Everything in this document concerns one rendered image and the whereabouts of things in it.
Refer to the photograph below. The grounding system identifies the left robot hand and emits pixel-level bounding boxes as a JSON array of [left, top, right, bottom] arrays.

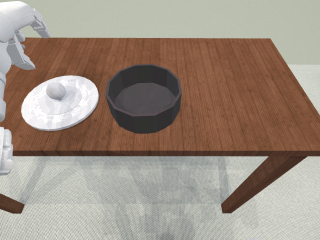
[[0, 1, 50, 70]]

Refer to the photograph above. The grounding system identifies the pot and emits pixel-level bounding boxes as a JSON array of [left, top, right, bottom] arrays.
[[105, 64, 182, 134]]

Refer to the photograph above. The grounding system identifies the lid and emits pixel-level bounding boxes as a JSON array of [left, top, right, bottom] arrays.
[[21, 75, 99, 131]]

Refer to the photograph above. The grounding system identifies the table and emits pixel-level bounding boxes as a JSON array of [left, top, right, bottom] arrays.
[[0, 37, 320, 214]]

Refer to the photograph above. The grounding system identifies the left robot upper arm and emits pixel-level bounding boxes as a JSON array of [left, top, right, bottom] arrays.
[[0, 127, 13, 176]]

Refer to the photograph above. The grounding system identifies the knob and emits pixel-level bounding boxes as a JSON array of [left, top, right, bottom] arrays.
[[46, 82, 66, 100]]

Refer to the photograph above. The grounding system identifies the robot left forearm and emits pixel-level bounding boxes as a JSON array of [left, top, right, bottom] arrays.
[[0, 11, 15, 122]]

